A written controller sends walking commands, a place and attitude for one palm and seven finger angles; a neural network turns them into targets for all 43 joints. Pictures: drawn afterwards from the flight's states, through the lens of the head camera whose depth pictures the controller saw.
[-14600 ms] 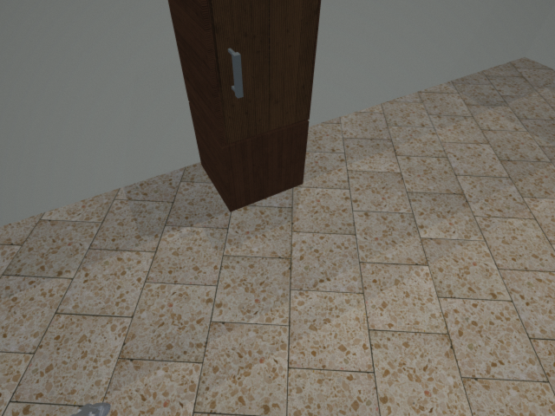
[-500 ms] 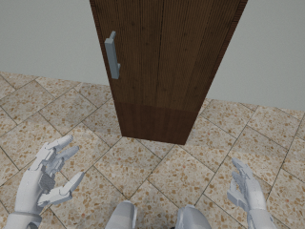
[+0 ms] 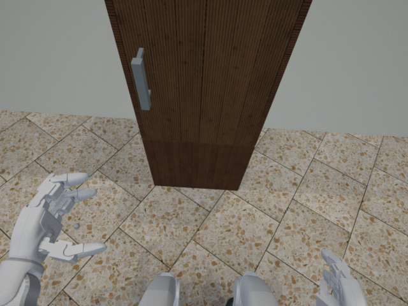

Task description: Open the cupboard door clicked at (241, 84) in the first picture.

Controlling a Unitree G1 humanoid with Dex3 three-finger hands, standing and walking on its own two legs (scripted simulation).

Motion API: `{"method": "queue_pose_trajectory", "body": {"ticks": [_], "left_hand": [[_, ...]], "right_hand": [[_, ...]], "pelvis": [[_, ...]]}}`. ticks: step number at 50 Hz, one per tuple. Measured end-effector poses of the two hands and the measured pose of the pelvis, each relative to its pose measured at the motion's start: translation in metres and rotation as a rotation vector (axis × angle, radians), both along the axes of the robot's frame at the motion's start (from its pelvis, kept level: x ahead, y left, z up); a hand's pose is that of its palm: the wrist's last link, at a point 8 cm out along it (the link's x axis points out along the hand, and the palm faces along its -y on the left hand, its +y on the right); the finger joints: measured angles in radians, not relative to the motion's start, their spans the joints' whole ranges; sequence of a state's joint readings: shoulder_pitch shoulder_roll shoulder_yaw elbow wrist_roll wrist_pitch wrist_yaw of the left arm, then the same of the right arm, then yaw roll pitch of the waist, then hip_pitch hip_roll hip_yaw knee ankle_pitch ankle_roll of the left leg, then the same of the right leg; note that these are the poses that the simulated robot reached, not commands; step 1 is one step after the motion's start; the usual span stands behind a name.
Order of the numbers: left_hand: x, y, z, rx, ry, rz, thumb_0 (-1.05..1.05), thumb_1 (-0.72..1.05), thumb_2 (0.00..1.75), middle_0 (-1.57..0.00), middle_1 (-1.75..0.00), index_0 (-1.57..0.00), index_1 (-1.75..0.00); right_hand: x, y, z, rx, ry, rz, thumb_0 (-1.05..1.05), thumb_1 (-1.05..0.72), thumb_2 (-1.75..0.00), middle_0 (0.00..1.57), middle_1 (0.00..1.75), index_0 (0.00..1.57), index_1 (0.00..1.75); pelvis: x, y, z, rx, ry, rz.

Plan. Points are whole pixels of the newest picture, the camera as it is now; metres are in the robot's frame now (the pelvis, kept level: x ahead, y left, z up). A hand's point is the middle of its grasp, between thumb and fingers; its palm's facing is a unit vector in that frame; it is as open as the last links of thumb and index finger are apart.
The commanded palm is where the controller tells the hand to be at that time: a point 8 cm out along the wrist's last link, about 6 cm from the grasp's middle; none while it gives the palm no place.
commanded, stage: raise the hand with hooked fingers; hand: left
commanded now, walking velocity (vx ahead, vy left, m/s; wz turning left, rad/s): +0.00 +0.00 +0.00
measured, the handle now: (143, 80) +0.61 +0.19 +0.04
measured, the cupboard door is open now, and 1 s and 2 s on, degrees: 0 0 0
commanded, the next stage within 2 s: move the hooked fingers beside the handle in 1.04 s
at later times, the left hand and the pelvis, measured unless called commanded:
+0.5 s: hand (55, 195) +0.29 +0.28 +0.05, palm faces +0.00 -1.00 -0.06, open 14.0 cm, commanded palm +0.27 +0.33 +0.06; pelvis +0.01 +0.01 +0.01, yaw +0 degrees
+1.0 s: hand (63, 191) +0.30 +0.27 +0.05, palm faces -0.01 -1.00 -0.04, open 14.0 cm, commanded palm +0.28 +0.32 +0.06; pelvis +0.01 +0.00 +0.01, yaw -1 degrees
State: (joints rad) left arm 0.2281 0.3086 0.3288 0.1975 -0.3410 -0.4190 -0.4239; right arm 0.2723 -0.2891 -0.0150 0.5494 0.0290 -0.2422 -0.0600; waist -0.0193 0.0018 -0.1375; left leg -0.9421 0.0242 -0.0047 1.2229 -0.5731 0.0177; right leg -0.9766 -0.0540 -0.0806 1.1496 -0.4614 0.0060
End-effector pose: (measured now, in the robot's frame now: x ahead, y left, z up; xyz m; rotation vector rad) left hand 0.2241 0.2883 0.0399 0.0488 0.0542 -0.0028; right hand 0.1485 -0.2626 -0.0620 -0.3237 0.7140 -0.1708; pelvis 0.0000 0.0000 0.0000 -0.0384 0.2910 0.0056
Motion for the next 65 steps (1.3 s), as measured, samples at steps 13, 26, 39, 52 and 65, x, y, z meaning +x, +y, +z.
{"method": "queue_pose_trajectory", "body": {"ticks": [13, 26, 39, 52, 65], "left_hand": [[0.021, 0.027, 0.007, -0.001, -0.005, 0.005, 0.0, -0.42, 0.34, -0.3, -1.15, -0.29, -1.15], [0.048, 0.046, 0.018, 0.011, -0.007, 0.003, -0.01, -0.5, 0.31, -0.3, -1.2, -0.3, -1.2], [0.058, 0.038, 0.012, -0.01, -0.001, -0.016, -0.01, -0.5, 0.3, -0.3, -1.2, -0.3, -1.2], [0.055, 0.035, 0.015, -0.006, -0.013, -0.004, -0.01, -0.5, 0.3, -0.3, -1.2, -0.3, -1.2], [0.067, 0.037, 0.01, -0.023, -0.024, 0.009, -0.01, -0.51, 0.3, -0.3, -1.2, -0.3, -1.2]], "right_hand": [[0.036, 0.036, 0.009, 0.039, -0.046, 0.093, 0.01, -0.9, -0.9, 0.2, 0.3, 0.2, 0.3], [0.023, 0.034, -0.003, 0.048, 0.04, 0.071, 0.01, -0.9, -0.9, 0.2, 0.3, 0.2, 0.3], [0.004, 0.009, 0.002, 0.009, 0.082, 0.014, 0.01, -0.9, -0.9, 0.2, 0.3, 0.2, 0.3], [0.011, 0.013, -0.001, 0.032, 0.061, 0.024, 0.01, -0.9, -0.9, 0.2, 0.3, 0.2, 0.3], [0.015, 0.015, -0.007, 0.022, 0.062, 0.043, 0.01, -0.9, -0.9, 0.2, 0.3, 0.2, 0.3]], "pelvis": [[0.007, 0.008, 0.004, -0.018, 0.005, 0.007], [0.012, 0.009, 0.006, -0.019, 0.021, 0.003], [0.013, 0.004, 0.008, -0.012, 0.027, -0.008], [0.012, 0.0, 0.008, -0.011, 0.022, -0.005], [0.008, -0.001, 0.003, -0.013, 0.026, 0.002]]}}
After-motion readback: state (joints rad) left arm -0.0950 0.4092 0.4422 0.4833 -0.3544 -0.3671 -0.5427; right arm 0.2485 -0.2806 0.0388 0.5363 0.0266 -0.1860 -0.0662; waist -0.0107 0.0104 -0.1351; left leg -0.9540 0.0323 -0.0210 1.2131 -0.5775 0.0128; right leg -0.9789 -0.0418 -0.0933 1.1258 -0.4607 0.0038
